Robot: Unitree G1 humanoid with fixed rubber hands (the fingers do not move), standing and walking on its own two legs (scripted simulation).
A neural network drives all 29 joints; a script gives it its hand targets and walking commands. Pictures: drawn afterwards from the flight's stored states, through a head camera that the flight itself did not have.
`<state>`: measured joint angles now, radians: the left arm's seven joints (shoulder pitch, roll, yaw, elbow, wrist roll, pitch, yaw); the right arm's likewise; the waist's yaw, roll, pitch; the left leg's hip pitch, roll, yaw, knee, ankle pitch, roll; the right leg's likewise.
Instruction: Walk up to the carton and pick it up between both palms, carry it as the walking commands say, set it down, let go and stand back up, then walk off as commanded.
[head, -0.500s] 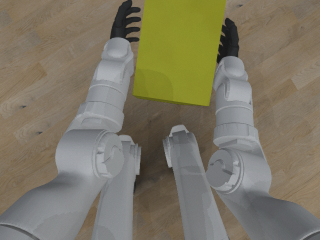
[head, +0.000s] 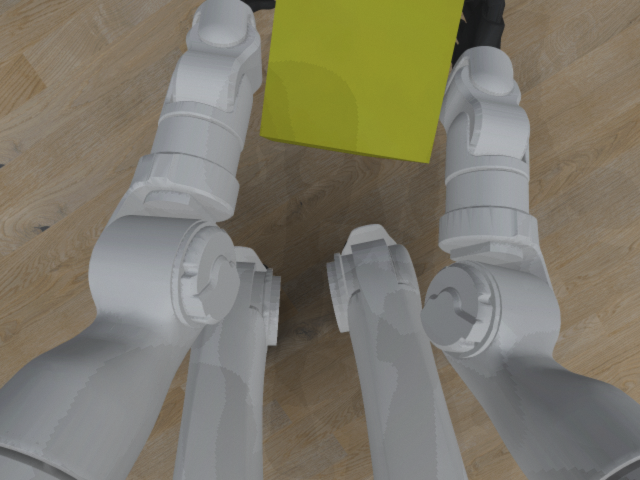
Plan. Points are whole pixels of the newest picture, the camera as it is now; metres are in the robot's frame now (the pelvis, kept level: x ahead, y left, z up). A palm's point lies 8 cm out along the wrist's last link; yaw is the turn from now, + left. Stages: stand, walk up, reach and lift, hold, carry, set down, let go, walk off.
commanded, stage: set down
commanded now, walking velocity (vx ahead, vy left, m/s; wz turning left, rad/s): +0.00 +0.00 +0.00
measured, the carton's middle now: (347, 29) +0.55 -0.10 -0.21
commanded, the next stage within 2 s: none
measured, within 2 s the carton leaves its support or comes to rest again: rests again in 1.10 s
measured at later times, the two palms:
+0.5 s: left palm (236, 10) +0.56 +0.02 -0.17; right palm (460, 41) +0.51 -0.21 -0.17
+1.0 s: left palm (236, 24) +0.56 +0.02 -0.19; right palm (448, 54) +0.50 -0.21 -0.19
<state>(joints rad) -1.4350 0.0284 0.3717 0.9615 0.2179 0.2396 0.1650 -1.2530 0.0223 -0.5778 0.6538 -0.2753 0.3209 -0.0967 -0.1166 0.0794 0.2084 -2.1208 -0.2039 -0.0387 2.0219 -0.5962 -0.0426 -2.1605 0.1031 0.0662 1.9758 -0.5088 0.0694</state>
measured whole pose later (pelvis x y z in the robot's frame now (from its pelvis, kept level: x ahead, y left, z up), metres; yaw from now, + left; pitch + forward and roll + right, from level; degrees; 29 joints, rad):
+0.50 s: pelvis +0.00 +0.00 -0.03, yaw +0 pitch +39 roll +0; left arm -1.48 0.07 0.28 0.99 0.14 0.24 0.20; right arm -1.32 -0.04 -0.53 0.72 -0.21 0.31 -0.10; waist -0.13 0.07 0.27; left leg -2.19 -0.22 -0.03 2.14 -0.63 -0.05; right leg -2.22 0.10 0.06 2.09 -0.54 0.07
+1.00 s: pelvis +0.01 +0.00 -0.04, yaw +1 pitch +38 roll -1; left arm -1.50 0.10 0.24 1.06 0.13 0.22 0.21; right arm -1.33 -0.06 -0.53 0.78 -0.21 0.28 -0.08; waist -0.14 0.08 0.32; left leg -2.19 -0.24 -0.03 2.16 -0.63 -0.04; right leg -2.21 0.08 0.05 2.11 -0.56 0.08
